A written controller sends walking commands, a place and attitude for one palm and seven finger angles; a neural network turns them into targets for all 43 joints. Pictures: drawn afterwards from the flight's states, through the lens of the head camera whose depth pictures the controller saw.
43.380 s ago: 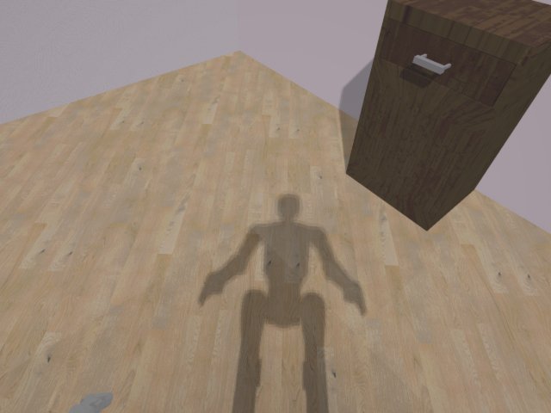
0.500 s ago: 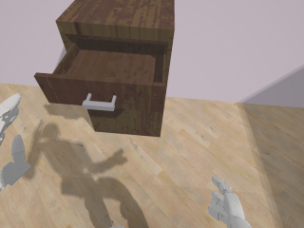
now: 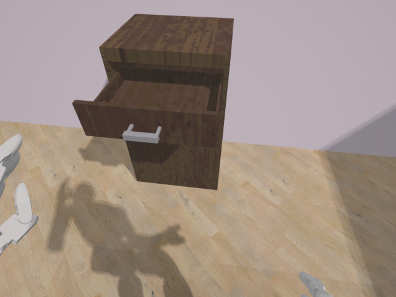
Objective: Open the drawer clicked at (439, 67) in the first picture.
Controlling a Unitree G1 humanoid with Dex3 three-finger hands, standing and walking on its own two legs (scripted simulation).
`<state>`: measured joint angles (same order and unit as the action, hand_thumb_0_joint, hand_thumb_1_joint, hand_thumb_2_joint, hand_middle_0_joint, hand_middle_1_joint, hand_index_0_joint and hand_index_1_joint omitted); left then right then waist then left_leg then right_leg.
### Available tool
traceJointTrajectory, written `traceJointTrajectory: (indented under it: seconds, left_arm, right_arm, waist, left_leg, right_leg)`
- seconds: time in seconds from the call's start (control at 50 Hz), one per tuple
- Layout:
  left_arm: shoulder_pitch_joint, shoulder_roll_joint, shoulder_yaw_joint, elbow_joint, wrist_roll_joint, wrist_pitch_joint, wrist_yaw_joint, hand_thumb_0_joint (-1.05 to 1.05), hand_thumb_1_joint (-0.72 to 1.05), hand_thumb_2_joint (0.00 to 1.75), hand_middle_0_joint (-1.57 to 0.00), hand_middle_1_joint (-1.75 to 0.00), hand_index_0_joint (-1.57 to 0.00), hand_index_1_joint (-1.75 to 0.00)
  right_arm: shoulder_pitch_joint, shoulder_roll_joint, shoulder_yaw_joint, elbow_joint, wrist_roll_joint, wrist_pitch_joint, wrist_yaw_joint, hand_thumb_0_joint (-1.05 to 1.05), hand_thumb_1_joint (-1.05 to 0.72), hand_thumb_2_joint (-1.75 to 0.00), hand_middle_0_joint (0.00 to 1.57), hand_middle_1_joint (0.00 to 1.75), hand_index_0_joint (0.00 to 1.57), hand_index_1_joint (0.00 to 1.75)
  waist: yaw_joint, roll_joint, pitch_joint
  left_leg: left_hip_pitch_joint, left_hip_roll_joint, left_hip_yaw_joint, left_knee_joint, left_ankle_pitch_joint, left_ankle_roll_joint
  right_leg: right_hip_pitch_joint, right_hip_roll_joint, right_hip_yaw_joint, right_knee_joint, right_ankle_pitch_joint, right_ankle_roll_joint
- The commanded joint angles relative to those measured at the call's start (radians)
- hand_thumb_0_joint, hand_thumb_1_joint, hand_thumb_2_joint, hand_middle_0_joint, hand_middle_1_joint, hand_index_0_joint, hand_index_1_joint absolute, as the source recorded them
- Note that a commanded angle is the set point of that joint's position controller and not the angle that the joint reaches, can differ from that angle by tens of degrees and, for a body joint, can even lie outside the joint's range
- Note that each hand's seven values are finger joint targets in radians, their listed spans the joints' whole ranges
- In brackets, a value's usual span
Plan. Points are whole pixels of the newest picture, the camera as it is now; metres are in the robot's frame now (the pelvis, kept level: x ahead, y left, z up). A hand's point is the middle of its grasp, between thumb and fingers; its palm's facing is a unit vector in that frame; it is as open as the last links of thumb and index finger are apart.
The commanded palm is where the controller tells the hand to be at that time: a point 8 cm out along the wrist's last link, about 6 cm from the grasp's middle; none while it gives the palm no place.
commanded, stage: stop stepping back and stand still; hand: left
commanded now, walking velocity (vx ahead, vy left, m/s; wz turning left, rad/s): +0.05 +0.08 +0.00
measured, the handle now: (143, 132) +0.61 +0.21 -0.03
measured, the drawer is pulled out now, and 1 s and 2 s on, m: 0.30 0.30 0.30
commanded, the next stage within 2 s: let the arm hang, fingers relaxed in 0.16 s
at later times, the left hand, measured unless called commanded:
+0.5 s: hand out of the picture +0.13 +0.21 -0.13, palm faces +0.02 -0.97 -0.26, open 7.4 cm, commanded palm none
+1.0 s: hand out of the picture +0.01 +0.23 -0.15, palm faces +0.06 -0.97 -0.25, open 7.4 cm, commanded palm none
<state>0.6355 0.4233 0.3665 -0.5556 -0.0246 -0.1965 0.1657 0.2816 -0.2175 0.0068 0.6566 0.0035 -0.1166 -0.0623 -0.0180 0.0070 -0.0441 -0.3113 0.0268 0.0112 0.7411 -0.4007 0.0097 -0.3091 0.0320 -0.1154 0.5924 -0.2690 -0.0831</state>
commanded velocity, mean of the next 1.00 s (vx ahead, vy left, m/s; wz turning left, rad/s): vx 0.01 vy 0.01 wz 0.00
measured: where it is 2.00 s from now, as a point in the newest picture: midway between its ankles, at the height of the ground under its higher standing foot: outside the picture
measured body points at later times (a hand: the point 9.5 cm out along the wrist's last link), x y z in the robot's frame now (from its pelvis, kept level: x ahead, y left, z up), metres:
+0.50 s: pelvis +0.01 +0.02 +0.00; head +0.03 +0.01 +0.45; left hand +0.12 +0.26 -0.11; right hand +0.14 -0.22 -0.13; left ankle +0.03 +0.13 -0.73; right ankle +0.02 -0.08 -0.73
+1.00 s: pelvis +0.01 +0.03 +0.02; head +0.03 +0.03 +0.47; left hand +0.01 +0.28 -0.13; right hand +0.05 -0.20 -0.14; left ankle +0.03 +0.12 -0.73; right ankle +0.02 -0.08 -0.73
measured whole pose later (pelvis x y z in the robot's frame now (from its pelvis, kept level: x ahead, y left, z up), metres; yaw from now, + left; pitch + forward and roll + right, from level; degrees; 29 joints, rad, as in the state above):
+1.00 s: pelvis +0.01 +0.03 +0.02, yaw +3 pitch -2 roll +0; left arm 0.26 0.21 0.00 1.11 0.00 0.01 0.02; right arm 0.24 -0.19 0.01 1.09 -0.01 0.01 -0.03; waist 0.00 0.01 0.06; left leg -0.18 -0.03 0.02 0.39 -0.17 0.04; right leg -0.14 0.03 0.01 0.38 -0.21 -0.02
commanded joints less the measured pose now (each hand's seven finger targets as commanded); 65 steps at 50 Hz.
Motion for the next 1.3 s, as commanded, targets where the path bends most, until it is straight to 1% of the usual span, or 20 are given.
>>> traceJointTrajectory:
  seconds: [0.0,0.04,0.08,0.1,0.18,0.22,0.24,0.26,0.3,0.36,0.4,0.42,0.44,0.46,0.5,0.52,0.6,0.7,0.88,1.28]
  left_arm:
    - [-0.087,0.097,0.085,-0.062,-0.006,-0.064,-0.006,0.00,0.90,0.90,-0.20,-0.30,-0.20,-0.30]
    - [-0.064,0.079,0.056,-0.087,-0.008,-0.079,-0.015,0.00,0.90,0.90,-0.20,-0.30,-0.20,-0.30]
    - [-0.074,0.095,0.058,-0.138,-0.003,-0.089,-0.012,0.00,0.90,0.90,-0.20,-0.30,-0.20,-0.30]
    - [-0.101,0.134,0.075,-0.197,0.001,-0.091,-0.001,0.00,0.90,0.90,-0.20,-0.30,-0.20,-0.30]
    - [-0.036,0.122,0.065,-0.274,0.003,-0.076,0.024,0.00,0.90,0.90,-0.20,-0.30,-0.20,-0.30]
    - [-0.021,0.123,0.069,-0.283,-0.002,-0.076,0.032,0.00,0.90,0.90,-0.20,-0.30,-0.20,-0.30]
    - [-0.149,-0.088,-0.295,0.620,0.097,0.104,-0.115,0.00,0.90,0.90,-0.20,-0.30,-0.20,-0.30]
    - [-0.116,-0.101,-0.269,0.647,0.061,0.177,-0.142,0.00,0.90,0.90,-0.20,-0.30,-0.20,-0.30]
    - [-0.176,-0.124,-0.295,0.640,0.069,0.205,-0.140,0.00,0.90,0.90,-0.20,-0.30,-0.20,-0.30]
    - [-0.258,-0.084,-0.294,0.792,0.057,0.196,-0.151,0.00,0.90,0.90,-0.20,-0.30,-0.20,-0.30]
    - [-0.252,-0.044,-0.289,0.944,0.056,0.197,-0.150,0.00,0.90,0.90,-0.20,-0.30,-0.20,-0.30]
    - [-0.255,-0.008,-0.286,1.014,0.056,0.195,-0.150,0.00,0.90,0.90,-0.20,-0.30,-0.20,-0.30]
    - [-0.289,0.011,-0.295,1.074,0.051,0.195,-0.154,0.00,0.90,0.90,-0.20,-0.30,-0.20,-0.30]
    - [-0.350,0.010,-0.304,1.122,0.046,0.194,-0.156,0.00,0.90,0.90,-0.20,-0.30,-0.20,-0.30]
    - [-0.387,-0.005,-0.313,1.205,0.040,0.193,-0.151,0.00,0.90,0.90,-0.20,-0.30,-0.20,-0.30]
    - [-0.386,-0.026,-0.320,1.250,0.037,0.189,-0.149,0.00,0.90,0.90,-0.20,-0.30,-0.20,-0.30]
    - [-0.319,-0.074,-0.319,1.392,0.033,0.185,-0.143,0.00,0.90,0.90,-0.20,-0.30,-0.20,-0.30]
    - [-0.319,-0.088,-0.330,1.508,0.032,0.182,-0.143,0.00,0.90,0.90,-0.20,-0.30,-0.20,-0.30]
    - [-0.330,-0.095,-0.339,1.618,0.033,0.188,-0.139,0.00,0.90,0.90,-0.20,-0.30,-0.20,-0.30]
    - [-0.371,-0.078,-0.332,1.633,0.035,0.180,-0.138,0.00,0.90,0.90,-0.20,-0.30,-0.20,-0.30]
  right_arm:
    - [-0.114,-0.138,-0.071,-0.147,-0.001,-0.024,0.004,0.00,-0.90,-0.90,0.20,0.30,0.20,0.30]
    - [-0.129,-0.108,-0.052,-0.163,-0.003,-0.014,0.006,0.00,-0.90,-0.90,0.20,0.30,0.20,0.30]
    - [-0.151,-0.100,-0.045,-0.172,-0.004,-0.020,0.000,0.00,-0.90,-0.90,0.20,0.30,0.20,0.30]
    - [-0.160,-0.104,-0.047,-0.177,-0.004,-0.024,-0.007,0.00,-0.90,-0.90,0.20,0.30,0.20,0.30]
    - [-0.133,-0.090,-0.036,-0.191,-0.020,-0.044,-0.016,0.00,-0.90,-0.90,0.20,0.30,0.20,0.30]
    - [-0.120,-0.107,-0.039,-0.195,-0.020,-0.047,-0.019,0.00,-0.90,-0.90,0.20,0.30,0.20,0.30]
    - [-0.068,-0.250,-0.096,0.055,-0.029,-0.064,0.091,0.00,-0.90,-0.90,0.20,0.30,0.20,0.30]
    - [-0.026,-0.207,-0.079,0.011,-0.021,0.011,0.085,0.00,-0.90,-0.90,0.20,0.30,0.20,0.30]
    - [-0.067,-0.180,-0.072,-0.019,-0.033,0.037,0.069,0.00,-0.90,-0.90,0.20,0.30,0.20,0.30]
    - [-0.074,-0.173,-0.042,-0.022,-0.040,0.054,0.054,0.00,-0.90,-0.90,0.20,0.30,0.20,0.30]
    - [-0.125,-0.171,-0.041,-0.006,-0.027,0.066,0.046,0.00,-0.90,-0.90,0.20,0.30,0.20,0.30]
    - [-0.119,-0.150,-0.041,0.009,-0.018,0.074,0.046,0.00,-0.90,-0.90,0.20,0.30,0.20,0.30]
    - [-0.096,-0.127,-0.036,0.033,-0.012,0.086,0.051,0.00,-0.90,-0.90,0.20,0.30,0.20,0.30]
    - [-0.090,-0.124,-0.038,0.066,-0.017,0.103,0.050,0.00,-0.90,-0.90,0.20,0.30,0.20,0.30]
    - [-0.078,-0.107,-0.033,0.113,-0.023,0.120,0.049,0.00,-0.90,-0.90,0.20,0.30,0.20,0.30]
    - [-0.065,-0.099,-0.028,0.143,-0.022,0.117,0.048,0.00,-0.90,-0.90,0.20,0.30,0.20,0.30]
    - [-0.053,-0.095,-0.028,0.213,-0.020,0.107,0.035,0.00,-0.90,-0.90,0.20,0.30,0.20,0.30]
    - [-0.015,-0.091,-0.031,0.291,-0.016,0.108,0.026,0.00,-0.90,-0.90,0.20,0.30,0.20,0.30]
    - [0.003,-0.097,-0.028,0.379,-0.017,0.109,0.023,0.00,-0.90,-0.90,0.20,0.30,0.20,0.30]
    - [-0.011,-0.100,-0.036,0.420,-0.021,0.103,0.027,0.00,-0.90,-0.90,0.20,0.30,0.20,0.30]
  waist:
    - [-0.011,-0.111,0.070]
    - [-0.012,-0.121,0.052]
    - [-0.005,-0.137,0.025]
    - [0.002,-0.137,0.013]
    - [0.012,-0.048,-0.007]
    - [0.010,0.045,-0.004]
    - [-0.057,0.134,0.078]
    - [-0.023,0.177,0.022]
    - [-0.012,0.069,-0.046]
    - [0.012,-0.062,-0.094]
    - [0.051,-0.123,-0.103]
    - [0.044,-0.138,-0.076]
    - [0.016,-0.116,-0.031]
    - [-0.002,-0.120,0.015]
    - [-0.007,-0.085,0.078]
    - [-0.011,-0.010,0.077]
    - [0.019,0.122,-0.008]
    - [0.013,0.015,0.008]
    - [0.013,-0.001,0.112]
    - [0.012,0.009,0.129]
  left_leg:
    - [-0.270,-0.001,-0.044,0.309,0.018,0.004]
    - [-0.219,0.006,-0.011,0.241,0.104,-0.004]
    - [-0.141,-0.003,0.030,0.104,0.107,0.001]
    - [-0.091,-0.006,0.044,0.017,0.084,0.006]
    - [0.097,-0.034,0.068,-0.259,0.127,0.027]
    - [0.136,0.027,-0.018,-0.377,0.104,0.043]
    - [0.051,0.145,-0.198,-0.248,0.367,0.084]
    - [0.030,0.218,-0.264,-0.320,0.468,0.127]
    - [-0.027,0.229,-0.284,-0.310,0.486,0.156]
    - [0.061,0.193,-0.256,-0.265,0.788,0.163]
    - [0.008,0.084,-0.142,-0.204,0.629,0.077]
    - [-0.036,0.010,-0.080,-0.168,0.418,0.031]
    - [-0.006,-0.028,-0.053,-0.178,0.216,0.008]
    - [0.041,-0.035,-0.049,-0.179,0.150,0.003]
    - [0.088,-0.025,-0.053,-0.204,0.217,0.006]
    - [0.110,-0.006,-0.069,-0.241,0.279,0.010]
    - [0.125,0.050,-0.107,-0.321,0.343,0.031]
    - [0.157,0.066,-0.112,-0.358,0.333,0.034]
    - [0.134,0.073,-0.121,-0.440,0.235,0.034]
    - [0.142,0.065,-0.109,-0.465,0.218,0.026]
  right_leg:
    - [0.037,-0.339,0.533,-0.436,-0.285,-0.020]
    - [0.012,-0.299,0.370,-0.432,-0.150,-0.017]
    - [0.017,-0.278,0.296,-0.439,-0.124,-0.008]
    - [0.011,-0.280,0.290,-0.443,-0.157,-0.013]
    - [0.002,-0.247,0.255,-0.413,-0.223,-0.009]
    - [0.011,-0.191,0.225,-0.315,-0.167,0.026]
    - [-0.154,-0.167,0.068,-0.003,0.071,0.051]
    - [-0.109,-0.102,0.085,0.098,-0.062,0.071]
    - [-0.084,-0.074,0.120,0.223,-0.252,0.076]
    - [-0.016,-0.049,0.142,0.157,-0.161,0.077]
    - [0.149,-0.080,0.192,-0.040,0.211,0.065]
    - [0.192,-0.158,0.283,-0.105,0.372,0.044]
    - [0.116,-0.226,0.335,-0.169,0.322,0.006]
    - [0.028,-0.224,0.350,-0.216,0.185,-0.013]
    - [-0.018,-0.177,0.327,-0.259,0.110,0.000]
    - [-0.004,-0.157,0.307,-0.245,0.132,0.007]
    - [0.145,-0.101,0.237,-0.216,0.173,0.030]
    - [0.149,-0.101,0.218,-0.250,0.169,0.026]
    - [0.117,-0.104,0.211,-0.290,0.064,0.031]
    - [0.110,-0.110,0.226,-0.305,0.063,0.033]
